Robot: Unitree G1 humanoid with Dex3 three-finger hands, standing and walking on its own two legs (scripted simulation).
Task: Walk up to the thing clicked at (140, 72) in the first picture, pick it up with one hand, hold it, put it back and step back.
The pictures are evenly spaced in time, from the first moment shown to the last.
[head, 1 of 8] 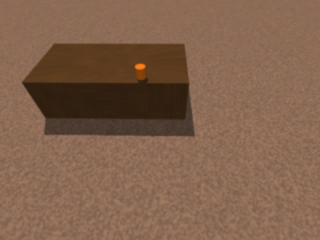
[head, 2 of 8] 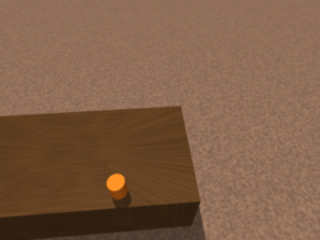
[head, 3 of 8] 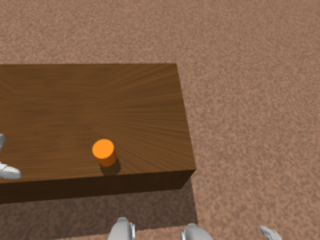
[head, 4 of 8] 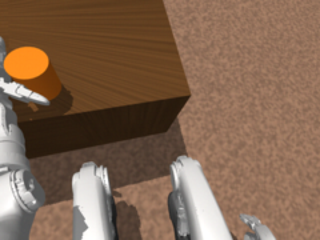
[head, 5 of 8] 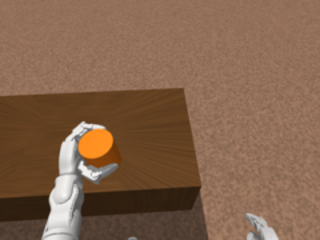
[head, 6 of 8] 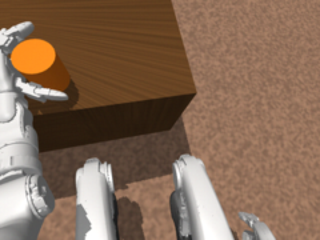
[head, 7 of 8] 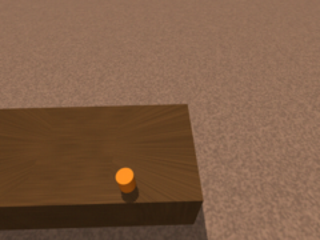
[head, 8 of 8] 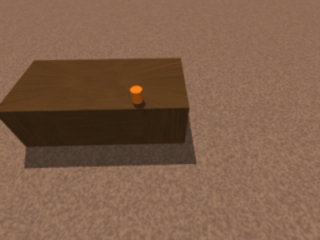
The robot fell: no
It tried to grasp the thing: yes
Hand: left
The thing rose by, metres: 0.36
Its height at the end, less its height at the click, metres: +0.00
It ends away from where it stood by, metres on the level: 0.02
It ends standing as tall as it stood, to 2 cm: yes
